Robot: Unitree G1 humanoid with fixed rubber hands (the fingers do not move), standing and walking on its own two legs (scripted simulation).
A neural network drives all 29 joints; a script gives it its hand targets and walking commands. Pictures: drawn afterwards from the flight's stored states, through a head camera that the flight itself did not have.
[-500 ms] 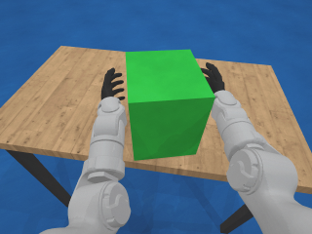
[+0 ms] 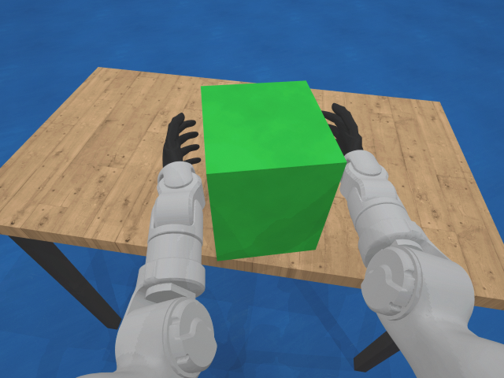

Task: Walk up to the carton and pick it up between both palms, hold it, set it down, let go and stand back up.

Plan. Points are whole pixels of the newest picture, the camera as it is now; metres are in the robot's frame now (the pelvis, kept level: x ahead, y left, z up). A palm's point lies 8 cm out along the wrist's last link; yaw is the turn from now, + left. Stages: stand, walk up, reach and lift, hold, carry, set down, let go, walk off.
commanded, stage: set down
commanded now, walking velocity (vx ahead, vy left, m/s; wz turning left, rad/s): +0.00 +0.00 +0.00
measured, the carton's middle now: (261, 172) +0.45 +0.07 +0.09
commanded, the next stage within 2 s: none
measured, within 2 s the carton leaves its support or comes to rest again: rests again in 1.16 s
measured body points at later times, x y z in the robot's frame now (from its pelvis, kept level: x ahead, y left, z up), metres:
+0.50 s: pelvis +0.01 +0.00 +0.00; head +0.04 +0.01 +0.45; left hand +0.41 +0.20 +0.13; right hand +0.49 -0.06 +0.14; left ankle +0.03 +0.16 -0.75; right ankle -0.01 -0.07 -0.75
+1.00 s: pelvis -0.01 +0.00 +0.00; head +0.08 +0.02 +0.44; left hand +0.42 +0.20 +0.12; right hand +0.51 -0.06 +0.11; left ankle +0.03 +0.16 -0.75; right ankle -0.01 -0.07 -0.75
